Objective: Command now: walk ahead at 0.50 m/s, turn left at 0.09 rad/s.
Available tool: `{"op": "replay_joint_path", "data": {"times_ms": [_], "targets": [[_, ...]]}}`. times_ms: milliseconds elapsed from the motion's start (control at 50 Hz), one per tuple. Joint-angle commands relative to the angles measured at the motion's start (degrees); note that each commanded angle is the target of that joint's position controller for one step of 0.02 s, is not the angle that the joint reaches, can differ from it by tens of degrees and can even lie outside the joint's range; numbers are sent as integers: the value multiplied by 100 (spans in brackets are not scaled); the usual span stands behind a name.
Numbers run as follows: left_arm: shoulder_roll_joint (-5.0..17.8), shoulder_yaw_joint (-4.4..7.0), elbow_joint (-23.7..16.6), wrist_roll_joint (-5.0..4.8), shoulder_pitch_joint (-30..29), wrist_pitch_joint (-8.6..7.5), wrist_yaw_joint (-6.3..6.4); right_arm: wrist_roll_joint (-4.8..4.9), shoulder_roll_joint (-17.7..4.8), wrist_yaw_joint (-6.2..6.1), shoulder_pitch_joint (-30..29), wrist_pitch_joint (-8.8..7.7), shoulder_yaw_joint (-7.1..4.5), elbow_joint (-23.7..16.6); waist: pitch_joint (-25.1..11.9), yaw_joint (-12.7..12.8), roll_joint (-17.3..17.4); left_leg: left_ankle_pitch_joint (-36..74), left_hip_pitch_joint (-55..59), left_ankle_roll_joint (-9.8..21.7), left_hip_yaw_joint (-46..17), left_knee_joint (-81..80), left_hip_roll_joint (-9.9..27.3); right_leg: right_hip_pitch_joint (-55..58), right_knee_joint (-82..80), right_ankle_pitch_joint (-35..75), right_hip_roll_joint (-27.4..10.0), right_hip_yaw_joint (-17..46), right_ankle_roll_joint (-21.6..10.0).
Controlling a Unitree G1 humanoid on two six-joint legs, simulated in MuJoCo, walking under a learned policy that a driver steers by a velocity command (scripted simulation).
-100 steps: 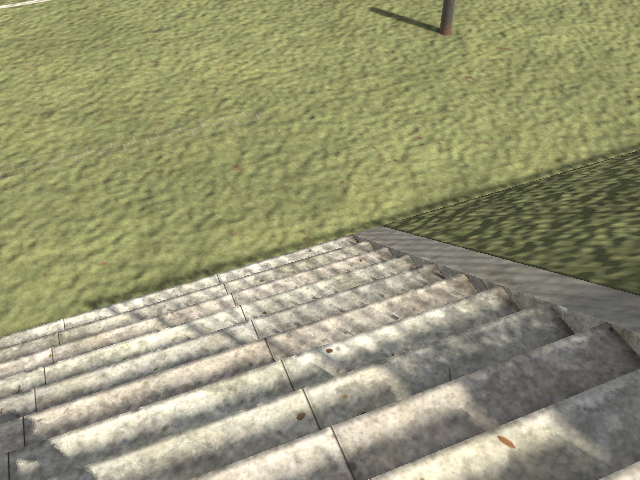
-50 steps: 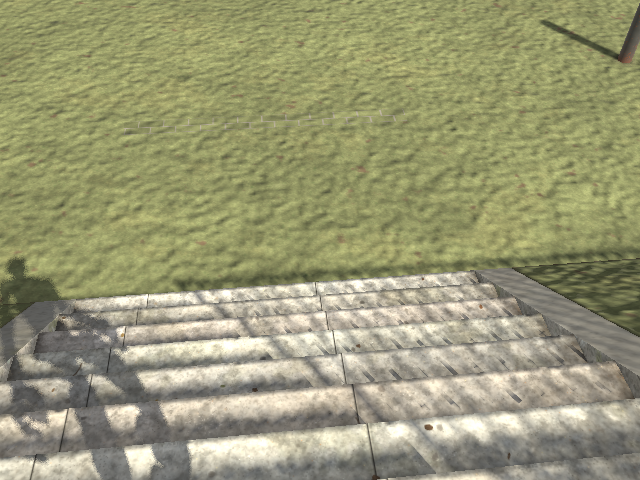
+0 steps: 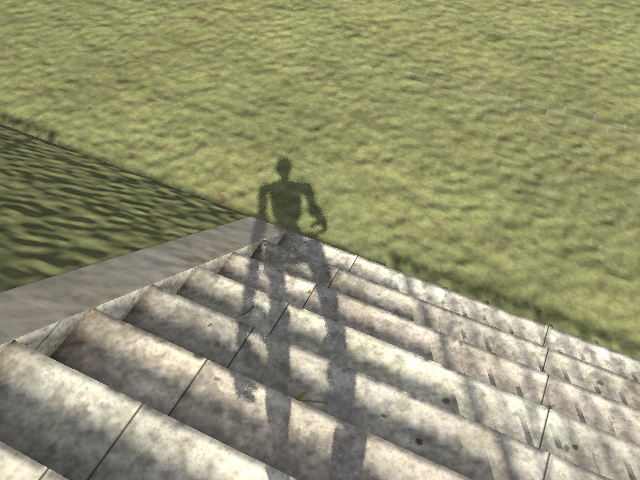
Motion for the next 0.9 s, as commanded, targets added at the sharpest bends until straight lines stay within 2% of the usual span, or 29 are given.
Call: {"op": "replay_joint_path", "data": {"times_ms": [20, 40, 60, 80, 100, 120, 160, 180, 200, 240, 280, 300, 380, 420, 480, 500, 520, 540, 560, 580, 620, 640, 680, 700, 740, 780, 820, 860, 900], "targets": [[1064, 210, 24, 131, 164, 256, -420, 41, -1182, -163, 3141, -195, -602, 1061, -37, -1621, 123, 1594, 3918, 274, 632, -790, -38, -2063, 1772, 4328, -596, 932, -488], [587, 207, -71, 70, 405, 289, -655, -68, -1630, -172, 4448, -135, -744, 1298, -1496, -1854, 1262, 4041, 6761, 1228, -272, 1354, 787, -3963, 4677, 596, 91, 910, -95], [583, 266, -448, -111, 71, 161, -809, 40, -1964, -171, 4606, -107, -904, 1356, -2276, -1866, 638, 4791, 7492, 1549, -599, 2361, 1345, -4662, 5425, 331, 161, 1275, -104], [777, 309, -869, -323, -811, 25, -791, -44, -1817, -198, 4172, -110, -932, 1330, -1580, -1902, 194, 4638, 6828, 1660, -639, 2232, 1588, -5579, 5578, 320, 49, 1148, -66], [856, 268, -1281, -385, -1342, -72, -683, 146, -1423, -139, 3432, -72, -827, 1148, -1269, -1731, -193, 2343, 5655, 1644, -683, 1711, 1677, -5748, 4799, 602, -398, 1201, -220], [854, 276, -1458, -348, -1737, -156, -502, 226, -918, -61, 2573, -44, -656, 897, -469, -1379, -448, -280, 4146, 1619, -1164, 1105, 1679, -5948, 3962, 1187, -611, 1551, -418], [555, 265, -1213, -133, -1515, -177, -268, 1, -30, -159, 2118, -234, -342, 695, 728, -766, -668, -619, 732, 1280, -663, 632, 1086, -4187, 1517, 3581, -1007, 1853, -711], [692, 460, -939, -537, -1143, 188, 34, 938, -693, -505, 1753, -226, -554, 666, 852, -425, -77, -102, 236, 1124, -638, 575, 954, -3539, 333, 4315, -541, 1446, -227], [636, 440, -955, -402, -1178, 399, 111, 993, -828, -613, 1807, -215, -577, 660, 684, -443, -125, 475, -396, 1140, -503, 625, 834, -2744, 86, 4519, -532, 1333, -100], [605, 491, -822, -552, -846, 552, 108, 828, -791, -636, 1848, -230, -611, 611, 270, -271, 141, 85, -366, 1004, -293, 1105, 538, -2526, 76, 6027, -355, 1204, -242], [816, 573, -1170, -473, -1973, 392, 19, 892, -209, -714, 1955, -299, -467, 766, 594, -489, -203, -2769, -831, 655, -159, 1546, 170, -2449, -1462, 7993, -464, 1431, -381], [737, 526, -1247, -415, -2264, 341, -25, 865, -265, -754, 1721, -311, -453, 727, 443, -510, -122, -3981, -1169, 495, -147, 1762, 34, -1751, -1728, 8751, -272, 1367, -342], [799, 420, -1573, -414, -3262, 355, -60, 646, -664, -824, 2258, -176, -508, 753, 972, -1119, -387, -4296, -694, 609, -514, 2832, 266, -1806, -2672, 7999, -175, 1376, -377], [918, 456, -1599, -550, -3278, 262, -32, 457, -695, -919, 2590, -49, -539, 855, 1137, -1368, -381, -3584, 28, 689, -607, 3656, 343, -1897, -3645, 7580, -367, 1315, -414], [1199, 666, -807, -544, -1103, 268, -40, 394, -730, -1091, 2786, 183, -570, 1004, 583, -726, -603, -2261, 60, 908, -543, 6322, 89, 54, -4923, 6588, -507, 1220, -702], [1572, 797, -559, -581, -450, 281, -56, 470, -657, -997, 2993, 156, -630, 1036, 9, -488, -1787, -4379, -661, 742, 49, 8812, -753, 1112, -4319, 8243, -721, 1276, -849], [1556, 659, -538, -586, -140, 230, -148, 648, -191, -948, 3483, 85, -600, 911, -686, -864, -2239, -7903, -2939, 533, 22, 10811, -1238, 2884, -1677, 10152, -1478, 2036, -1058], [1570, 675, -445, -738, 155, 275, -211, 677, -334, -968, 3080, 64, -588, 649, -977, -676, -1769, -7471, -4085, 607, -25, 11272, -1013, 3043, -1879, 9086, -1770, 2657, -1187], [2629, 930, -538, 186, 763, 71, -619, 166, -196, -198, 3179, -218, -350, 212, -1138, 160, -2378, -6446, -5450, 82, -891, 11044, -1072, 2931, -3319, 5638, -2436, 5058, -2750], [2147, 859, -438, 271, -262, 28, -724, 425, -756, -119, 2355, -353, -501, 248, 808, -281, -615, -5064, -6316, 121, -996, 10750, -751, 1442, -4014, 2875, -2192, 4850, -2042], [1152, 487, -542, 183, -1238, -75, -726, 450, -511, -287, 2670, -402, -399, 322, 1087, -1166, -327, -3640, -4996, 162, -1083, 9468, -58, -1376, -4135, 2880, -1889, 4440, -1899], [418, 299, -491, 147, -1600, -258, -487, 88, -5, -345, 2632, -311, -184, 328, 904, -1349, -210, -2037, -4470, 239, -1091, 7805, 195, -2246, -3740, 3005, -1054, 3335, -1398], [342, 206, -741, -138, -1800, -496, -279, 38, -158, -244, 2092, -269, -175, 333, 586, -1068, -453, -487, -2784, -63, -470, 5503, 125, -3761, -3690, 3041, -457, 2478, -1468], [553, 146, -564, -105, -1262, -523, -247, 35, -119, -144, 1454, -195, -147, 226, 550, -808, -962, -279, -2154, -240, -85, 5311, 79, -4191, -3698, 2884, -197, 2361, -1580], [1075, 132, -486, -1, -982, -501, -206, 3, -151, -63, 1653, -242, -83, 240, 229, -1143, -1036, -696, -1574, -400, 121, 5999, -225, -4272, -2996, 4141, -215, 2771, -1617], [696, 44, -156, -156, 331, -546, 47, -189, -441, -107, 724, -272, -66, 6, 234, -321, -409, -299, -4707, -574, -807, 4156, 26, -656, -1867, 3950, -548, 3662, -1824], [207, -82, -63, -172, 878, -516, 209, -131, -321, -172, 53, -291, 10, -76, 459, -34, -572, 534, -5073, -557, -863, 2537, -49, -167, -1408, 3427, -410, 4173, -1863], [528, -87, -378, -54, 122, -344, -30, -131, -144, -151, 83, -202, 75, -227, 504, -442, -816, 1140, -1437, -319, 70, 2360, -307, -3575, -1850, 2431, -9, 3402, -1755], [692, -43, -719, -17, -436, -278, -238, -58, -174, -135, 56, -47, 110, -613, 718, -644, -699, 338, 151, -442, 101, 2475, -279, -4853, -1749, 1738, 39, 3433, -1759]]}}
